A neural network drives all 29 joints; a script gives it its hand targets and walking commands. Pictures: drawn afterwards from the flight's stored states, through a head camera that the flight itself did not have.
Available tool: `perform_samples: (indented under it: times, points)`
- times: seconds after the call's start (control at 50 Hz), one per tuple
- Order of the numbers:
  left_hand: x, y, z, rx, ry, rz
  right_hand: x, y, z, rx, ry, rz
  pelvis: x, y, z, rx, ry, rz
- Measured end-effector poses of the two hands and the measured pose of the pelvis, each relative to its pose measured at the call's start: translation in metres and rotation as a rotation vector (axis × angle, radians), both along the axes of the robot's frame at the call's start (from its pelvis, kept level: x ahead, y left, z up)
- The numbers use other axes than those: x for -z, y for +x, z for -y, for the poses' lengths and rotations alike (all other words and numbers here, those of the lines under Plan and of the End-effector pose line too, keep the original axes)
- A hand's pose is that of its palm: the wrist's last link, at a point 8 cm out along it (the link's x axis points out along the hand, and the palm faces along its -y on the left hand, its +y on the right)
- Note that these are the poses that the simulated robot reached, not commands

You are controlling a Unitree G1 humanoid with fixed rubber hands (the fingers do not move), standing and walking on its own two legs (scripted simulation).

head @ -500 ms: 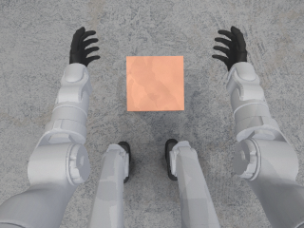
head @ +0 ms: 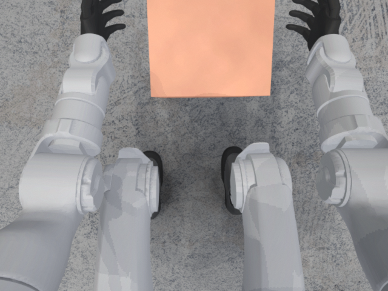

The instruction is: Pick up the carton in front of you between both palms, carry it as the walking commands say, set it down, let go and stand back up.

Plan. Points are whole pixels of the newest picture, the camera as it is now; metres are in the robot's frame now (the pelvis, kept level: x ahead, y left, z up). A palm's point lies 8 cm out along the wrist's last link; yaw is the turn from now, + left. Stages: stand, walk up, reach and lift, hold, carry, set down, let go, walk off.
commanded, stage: reach and lift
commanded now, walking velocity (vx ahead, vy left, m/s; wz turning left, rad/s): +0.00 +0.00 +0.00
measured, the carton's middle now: (205, 50) +0.51 -0.04 -0.29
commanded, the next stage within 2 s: none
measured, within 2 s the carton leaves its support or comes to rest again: leaves its support in 0.98 s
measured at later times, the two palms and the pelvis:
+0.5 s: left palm (111, 37) +0.52 +0.14 -0.21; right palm (298, 41) +0.50 -0.22 -0.22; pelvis +0.00 +0.00 -0.04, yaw +0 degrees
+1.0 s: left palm (123, 34) +0.52 +0.11 -0.21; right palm (285, 32) +0.52 -0.19 -0.21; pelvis +0.00 +0.00 -0.04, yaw +0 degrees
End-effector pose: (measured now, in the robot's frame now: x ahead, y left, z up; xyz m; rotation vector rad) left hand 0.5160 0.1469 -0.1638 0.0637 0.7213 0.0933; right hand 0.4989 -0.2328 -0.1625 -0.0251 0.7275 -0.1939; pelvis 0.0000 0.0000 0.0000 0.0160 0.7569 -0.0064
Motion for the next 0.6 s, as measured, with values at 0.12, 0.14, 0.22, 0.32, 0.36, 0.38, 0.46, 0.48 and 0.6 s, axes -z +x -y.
perform_samples:
  times: [0.12,0.14,0.22,0.32,0.36,0.38,0.46,0.48,0.6]
  points:
    - [0.041,0.000,0.001,0.002,0.003,-0.029,0.042,0.002,-0.005,-0.002,0.002,-0.027,0.025,-0.006,0.001,0.001,0.003,0.046]
    - [0.047,0.000,0.001,0.001,0.002,-0.029,0.049,0.003,-0.006,-0.004,0.001,-0.027,0.028,-0.007,0.001,-0.001,0.003,0.056]
    - [0.057,0.006,-0.006,-0.005,0.012,-0.017,0.063,0.004,-0.009,-0.011,-0.004,-0.023,0.038,-0.004,0.004,-0.006,0.003,0.093]
    - [0.057,0.008,-0.002,0.003,0.009,-0.014,0.065,0.008,-0.012,-0.021,0.003,-0.004,0.043,0.002,0.004,-0.011,0.005,0.091]
    - [0.054,0.008,0.001,0.007,0.006,-0.010,0.062,0.008,-0.012,-0.022,0.004,0.002,0.043,0.003,0.004,-0.011,0.004,0.089]
    - [0.053,0.008,0.003,0.008,0.004,-0.010,0.061,0.007,-0.012,-0.022,0.004,0.002,0.043,0.004,0.003,-0.011,0.004,0.087]
    - [0.051,0.007,0.008,0.010,-0.001,-0.018,0.057,0.004,-0.012,-0.023,0.004,-0.007,0.041,0.004,0.003,-0.007,0.003,0.081]
    - [0.050,0.006,0.009,0.010,-0.002,-0.019,0.057,0.003,-0.013,-0.024,0.005,-0.009,0.041,0.004,0.003,-0.007,0.003,0.079]
    - [0.050,0.004,0.013,0.018,-0.004,-0.019,0.055,0.003,-0.020,-0.036,0.011,-0.010,0.038,0.001,0.002,-0.005,0.003,0.076]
